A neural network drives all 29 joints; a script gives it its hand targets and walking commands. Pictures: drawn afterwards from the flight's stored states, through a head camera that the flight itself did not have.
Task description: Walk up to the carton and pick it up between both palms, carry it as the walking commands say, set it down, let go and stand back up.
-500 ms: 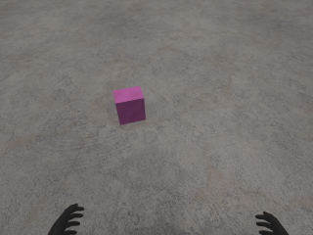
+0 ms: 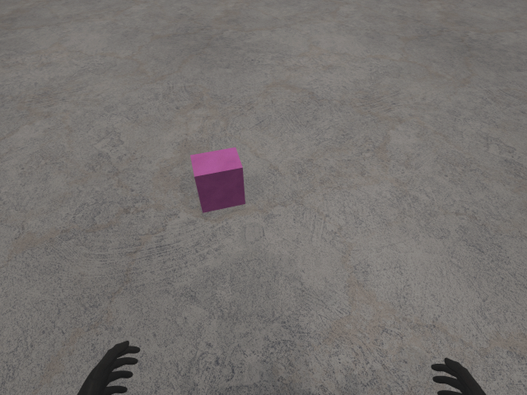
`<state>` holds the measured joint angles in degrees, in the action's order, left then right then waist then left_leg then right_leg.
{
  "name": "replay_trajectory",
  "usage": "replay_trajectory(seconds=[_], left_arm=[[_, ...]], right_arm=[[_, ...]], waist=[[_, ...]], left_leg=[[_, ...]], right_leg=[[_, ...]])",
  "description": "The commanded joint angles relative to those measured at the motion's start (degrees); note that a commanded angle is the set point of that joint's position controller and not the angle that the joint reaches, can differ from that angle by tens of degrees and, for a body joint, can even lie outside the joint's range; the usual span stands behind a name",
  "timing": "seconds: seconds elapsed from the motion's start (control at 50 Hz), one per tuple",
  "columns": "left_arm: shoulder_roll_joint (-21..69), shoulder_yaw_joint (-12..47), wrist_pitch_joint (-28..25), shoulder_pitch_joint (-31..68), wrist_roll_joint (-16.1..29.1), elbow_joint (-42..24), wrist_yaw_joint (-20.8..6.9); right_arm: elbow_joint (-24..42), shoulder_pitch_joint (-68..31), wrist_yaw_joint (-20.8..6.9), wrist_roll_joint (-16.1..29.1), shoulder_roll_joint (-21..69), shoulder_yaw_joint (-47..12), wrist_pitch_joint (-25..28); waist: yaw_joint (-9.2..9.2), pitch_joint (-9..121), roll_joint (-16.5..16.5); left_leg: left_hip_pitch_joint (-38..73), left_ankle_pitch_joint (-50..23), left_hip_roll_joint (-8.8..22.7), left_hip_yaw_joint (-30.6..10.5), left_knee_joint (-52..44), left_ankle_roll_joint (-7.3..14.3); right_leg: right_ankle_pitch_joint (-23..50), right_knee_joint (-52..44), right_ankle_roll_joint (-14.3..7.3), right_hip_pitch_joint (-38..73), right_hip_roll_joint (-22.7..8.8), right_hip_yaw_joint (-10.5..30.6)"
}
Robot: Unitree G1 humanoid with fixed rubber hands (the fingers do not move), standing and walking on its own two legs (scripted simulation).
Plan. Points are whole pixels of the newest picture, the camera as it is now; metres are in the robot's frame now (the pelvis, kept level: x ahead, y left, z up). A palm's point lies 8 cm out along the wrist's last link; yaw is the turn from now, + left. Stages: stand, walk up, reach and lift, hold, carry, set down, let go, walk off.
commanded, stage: stand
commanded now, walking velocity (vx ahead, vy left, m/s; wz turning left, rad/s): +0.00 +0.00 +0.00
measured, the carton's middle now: (218, 180) +1.17 +0.28 -0.63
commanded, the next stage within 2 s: walk up in 1.50 s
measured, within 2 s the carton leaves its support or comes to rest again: neither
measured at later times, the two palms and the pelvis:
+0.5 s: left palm out of the picture +0.15 +0.28 -0.07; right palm out of the picture +0.13 -0.29 -0.07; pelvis -0.01 +0.00 +0.00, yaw +0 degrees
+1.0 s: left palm out of the picture +0.13 +0.28 -0.07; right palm out of the picture +0.11 -0.29 -0.08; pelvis -0.02 +0.00 +0.00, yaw +0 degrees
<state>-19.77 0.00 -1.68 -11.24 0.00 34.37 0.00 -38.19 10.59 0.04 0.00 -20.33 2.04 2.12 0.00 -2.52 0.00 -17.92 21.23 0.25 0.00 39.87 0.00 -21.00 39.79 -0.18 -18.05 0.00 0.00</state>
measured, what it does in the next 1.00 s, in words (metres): stands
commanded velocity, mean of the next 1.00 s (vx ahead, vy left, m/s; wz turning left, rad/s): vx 0.00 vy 0.00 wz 0.00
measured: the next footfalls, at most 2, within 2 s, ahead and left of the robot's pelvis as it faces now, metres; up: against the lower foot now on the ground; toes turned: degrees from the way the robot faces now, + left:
none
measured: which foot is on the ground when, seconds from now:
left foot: down 0.00-1.00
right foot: down 0.00-1.00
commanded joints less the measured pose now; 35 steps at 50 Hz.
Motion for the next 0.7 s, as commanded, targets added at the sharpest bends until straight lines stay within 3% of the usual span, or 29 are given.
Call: replay_trajectory(seconds=[0.0, 0.06, 0.08, 0.12, 0.16, 0.18, 0.2, 0.22, 0.28, 0.32, 0.36, 0.38, 0.42, 0.5, 0.52, 0.54, 0.58, 0.6, 0.62, 0.64, 0.68], left_arm=[[-10.44, -3.49, -2.27, 2.51, -0.81, 0.07, 0.28], [-11.93, -4.11, -2.18, 3.21, -0.99, 0.47, 0.39], [-13.07, -4.3, -2.08, 4.02, -0.9, 1.13, 0.81], [-11.93, -3.98, -2.18, 3.34, -1.25, -0.06, 0.5], [-11.42, -3.78, -2.24, 2.96, -0.87, 0.2, 0.56], [-10.87, -3.49, -2.21, 3.3, -0.76, 0.34, 0.6], [-11.23, -3.48, -2.23, 3.39, -0.73, 1.16, 0.52], [-11.35, -3.71, -2.5, 1.44, -0.75, 0.62, 0.23], [-12.53, -4.31, -2.19, 4.57, -0.87, 0.61, 0.49], [-12.78, -4.1, -2.21, 2.94, -0.66, 1.6, 0.59], [-13.04, -4.11, -2.05, 4.07, -1.0, 1.28, 0.66], [-12.18, -4.44, -1.94, 3.73, -0.68, 0.89, 0.3], [-12.27, -4.16, -2.05, 4.4, -1.16, 0.47, 0.71], [-12.68, -4.38, -2.04, 4.5, -1.0, 0.68, 0.58], [-11.42, -3.94, -1.96, 4.97, -1.28, 1.19, 0.72], [-12.03, -4.17, -1.9, 4.24, -1.41, 0.89, 0.45], [-12.33, -4.16, -2.06, 4.65, -1.19, 0.68, 0.11], [-12.31, -4.45, -2.11, 4.26, -1.19, 0.94, 0.06], [-12.61, -4.34, -2.13, 4.08, -0.71, 1.12, 0.36], [-12.34, -3.88, -2.13, 3.44, -1.03, 1.66, 0.63], [-12.51, -4.26, -2.22, 3.15, -1.02, 1.63, 0.61]], right_arm=[[2.38, -2.54, 0.45, -1.22, -11.89, 3.38, 1.8], [2.49, -2.86, 0.61, -1.43, -10.28, 3.12, 1.22], [2.04, -3.32, 0.45, -0.85, -9.88, 2.77, 1.12], [1.88, -3.11, 0.45, -1.01, -9.93, 3.16, 1.57], [1.55, -2.64, 0.19, -1.24, -11.16, 2.92, 1.68], [2.11, -3.31, 0.26, -1.63, -11.65, 3.34, 1.67], [1.55, -3.14, 0.08, -1.12, -11.23, 3.18, 1.65], [1.58, -3.42, 0.33, -1.39, -11.42, 3.32, 1.47], [1.46, -3.26, 0.12, -0.87, -9.82, 2.97, 1.78], [0.77, -3.73, 0.14, -0.99, -10.71, 2.9, 1.61], [0.72, -2.6, 0.23, -0.89, -10.92, 2.99, 1.64], [0.32, -2.59, 0.14, -1.05, -11.87, 3.06, 1.65], [0.24, -3.85, 0.1, -1.21, -11.26, 2.99, 1.86], [0.06, -3.38, 0.34, -1.02, -10.81, 2.68, 1.48], [0.15, -3.79, 0.18, -1.25, -10.93, 3.0, 1.29], [0.33, -3.8, 0.41, -1.22, -10.02, 2.49, 1.37], [0.32, -3.82, 0.24, -1.45, -11.09, 3.07, 1.74], [-0.05, -2.9, 0.21, -1.26, -11.38, 3.19, 1.46], [0.01, -3.15, 0.18, -1.5, -11.94, 2.9, 1.23], [-0.31, -2.46, 0.11, -1.02, -11.24, 2.97, 1.44], [-1.39, -2.67, 0.11, -1.25, -11.94, 2.82, 1.32]], waist=[[0.49, 5.3, 0.0], [0.46, 5.55, 0.97], [0.22, 5.78, 1.89], [-0.28, 6.11, 0.93], [0.51, 6.69, -0.06], [1.23, 6.27, 3.28], [0.17, 5.57, 1.85], [0.94, 6.36, 0.44], [0.15, 7.68, 1.91], [0.81, 4.88, 0.59], [-0.14, 7.1, 1.41], [0.93, 6.28, 1.02], [0.35, 6.15, 1.52], [0.52, 5.55, -0.53], [-0.12, 5.07, 0.21], [-0.01, 5.57, 1.37], [-0.06, 5.65, 0.28], [0.22, 6.87, 1.6], [0.73, 4.12, 0.35], [-0.23, 4.22, 1.96], [1.04, 6.09, 1.88]], left_leg=[[2.94, -15.52, 5.06, -5.57, -5.37, 4.8], [1.76, -16.53, 5.41, -6.9, -6.69, 4.87], [2.43, -16.15, 4.99, -6.1, -5.62, 4.87], [2.85, -13.3, 4.68, -5.68, -5.22, 4.49], [3.57, -14.56, 4.54, -6.06, -6.42, 4.78], [2.17, -15.58, 4.79, -6.57, -5.77, 5.18], [3.21, -16.03, 4.63, -6.03, -5.71, 4.63], [4.4, -16.84, 5.0, -5.3, -6.08, 4.55], [3.32, -16.02, 4.99, -6.42, -5.52, 4.67], [2.87, -15.94, 4.43, -6.59, -6.74, 5.07], [4.07, -18.29, 5.02, -6.33, -6.62, 4.41], [4.16, -18.12, 5.4, -6.44, -7.08, 4.53], [4.63, -18.25, 5.47, -6.37, -6.33, 4.44], [2.95, -16.53, 5.44, -6.75, -7.25, 4.92], [2.91, -13.88, 4.6, -5.5, -7.78, 4.55], [3.23, -12.51, 5.59, -7.11, -7.56, 4.74], [2.57, -13.19, 5.23, -5.84, -7.48, 4.17], [3.87, -14.8, 5.17, -6.14, -7.68, 3.86], [1.77, -13.83, 4.87, -6.57, -8.24, 4.65], [3.87, -14.63, 5.2, -6.55, -7.39, 4.37], [2.28, -12.91, 4.81, -6.17, -7.64, 4.45]], right_leg=[[16.38, -6.24, -5.09, 1.42, -5.55, 6.13], [16.11, -5.72, -4.4, 3.15, -4.99, 4.7], [15.94, -7.16, -4.75, 2.51, -5.74, 6.49], [13.43, -7.23, -5.19, 1.63, -5.86, 6.69], [13.84, -6.65, -4.97, 2.46, -5.6, 5.54], [16.18, -6.66, -4.92, 3.61, -5.34, 6.22], [15.53, -6.87, -5.29, 1.71, -5.6, 6.25], [15.6, -6.76, -4.89, 1.74, -5.64, 5.68], [16.41, -6.31, -4.98, 2.64, -5.79, 6.34], [15.81, -7.26, -4.85, 1.69, -5.32, 6.52], [17.95, -6.18, -4.78, 3.49, -5.46, 5.86], [17.71, -5.75, -4.74, 2.49, -5.34, 5.65], [17.43, -6.37, -4.69, 1.75, -5.26, 5.74], [15.71, -6.45, -4.67, 2.07, -5.36, 5.85], [13.33, -7.19, -4.69, 1.65, -5.14, 5.38], [11.88, -6.65, -4.86, 1.51, -4.88, 5.83], [14.4, -7.79, -4.95, 1.57, -5.62, 6.38], [15.49, -7.84, -4.83, 2.42, -5.43, 6.32], [13.25, -7.67, -4.6, 1.48, -4.88, 6.16], [13.73, -8.32, -4.89, -0.22, -5.64, 7.13], [13.43, -7.26, -4.78, 2.5, -5.13, 5.98]])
